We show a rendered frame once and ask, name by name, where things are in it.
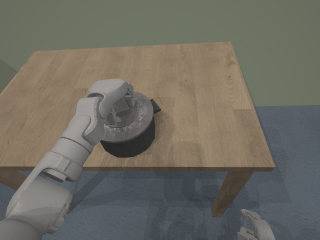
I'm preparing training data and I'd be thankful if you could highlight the table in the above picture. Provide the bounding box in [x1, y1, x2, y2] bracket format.
[0, 41, 275, 218]

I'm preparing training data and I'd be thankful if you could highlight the left robot forearm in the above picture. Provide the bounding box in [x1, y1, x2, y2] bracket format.
[5, 90, 113, 218]

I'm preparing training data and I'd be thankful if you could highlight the pot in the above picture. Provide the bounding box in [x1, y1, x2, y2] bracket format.
[100, 99, 161, 158]

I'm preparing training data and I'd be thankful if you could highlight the lid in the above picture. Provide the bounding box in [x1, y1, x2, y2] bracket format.
[101, 91, 154, 144]

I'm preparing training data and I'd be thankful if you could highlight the knob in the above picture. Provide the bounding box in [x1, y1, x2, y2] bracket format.
[113, 96, 131, 118]

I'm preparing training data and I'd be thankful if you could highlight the left robot upper arm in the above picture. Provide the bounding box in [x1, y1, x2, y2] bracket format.
[0, 176, 73, 240]

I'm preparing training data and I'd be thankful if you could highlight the robot right hand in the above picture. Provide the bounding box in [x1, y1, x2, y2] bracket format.
[237, 209, 276, 240]

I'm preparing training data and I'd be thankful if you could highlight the robot left hand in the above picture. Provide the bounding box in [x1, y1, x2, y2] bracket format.
[88, 78, 135, 125]

